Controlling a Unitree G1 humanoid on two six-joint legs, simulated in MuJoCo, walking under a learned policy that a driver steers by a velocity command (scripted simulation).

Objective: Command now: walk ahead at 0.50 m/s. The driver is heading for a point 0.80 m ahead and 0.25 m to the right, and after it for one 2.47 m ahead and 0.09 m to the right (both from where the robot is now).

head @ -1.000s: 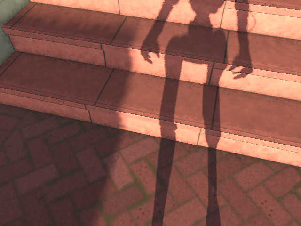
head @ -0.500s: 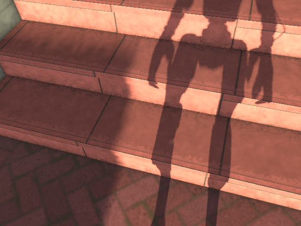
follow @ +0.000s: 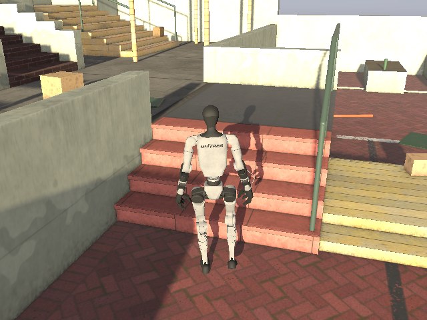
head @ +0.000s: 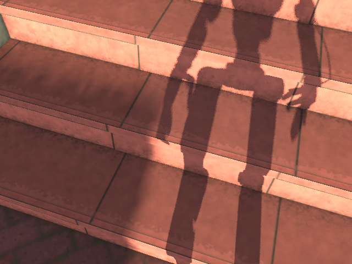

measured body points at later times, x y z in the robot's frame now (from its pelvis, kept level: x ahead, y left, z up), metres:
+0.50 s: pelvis +0.21 -0.04 -0.01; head +0.22 -0.05 +0.44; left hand +0.28 +0.20 -0.15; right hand +0.27 -0.29 -0.15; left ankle +0.17 +0.09 -0.58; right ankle +0.21 -0.09 -0.75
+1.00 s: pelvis +0.45 -0.06 +0.08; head +0.46 -0.06 +0.53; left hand +0.66 +0.13 -0.03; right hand +0.48 -0.34 -0.02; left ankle +0.55 +0.00 -0.57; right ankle +0.29 -0.11 -0.45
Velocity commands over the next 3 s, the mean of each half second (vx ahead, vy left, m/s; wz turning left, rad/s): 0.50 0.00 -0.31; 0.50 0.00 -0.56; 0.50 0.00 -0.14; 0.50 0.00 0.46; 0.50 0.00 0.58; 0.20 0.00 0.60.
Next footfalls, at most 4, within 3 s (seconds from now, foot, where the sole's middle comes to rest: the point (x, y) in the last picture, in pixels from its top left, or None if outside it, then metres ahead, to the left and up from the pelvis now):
0.36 right None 0.25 -0.09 -0.78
0.86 left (183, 215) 0.59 -0.01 -0.60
1.44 right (310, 155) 0.74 -0.43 -0.42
1.98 left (279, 46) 1.09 -0.34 -0.24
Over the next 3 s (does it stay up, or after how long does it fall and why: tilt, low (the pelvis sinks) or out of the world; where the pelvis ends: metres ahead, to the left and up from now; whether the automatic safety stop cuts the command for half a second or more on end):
stays up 1.33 -0.50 0.71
